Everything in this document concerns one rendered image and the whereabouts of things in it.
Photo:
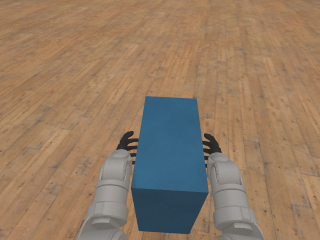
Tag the left robot forearm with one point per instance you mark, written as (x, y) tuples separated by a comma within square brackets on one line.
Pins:
[(109, 208)]

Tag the left robot hand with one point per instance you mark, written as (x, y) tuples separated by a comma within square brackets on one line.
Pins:
[(123, 144)]

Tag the right robot hand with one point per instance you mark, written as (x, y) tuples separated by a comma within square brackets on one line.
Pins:
[(213, 145)]

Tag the left robot upper arm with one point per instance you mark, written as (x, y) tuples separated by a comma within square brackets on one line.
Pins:
[(104, 234)]

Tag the carton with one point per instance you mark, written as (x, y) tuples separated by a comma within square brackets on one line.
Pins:
[(169, 183)]

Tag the right robot forearm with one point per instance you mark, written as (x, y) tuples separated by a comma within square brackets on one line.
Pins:
[(232, 211)]

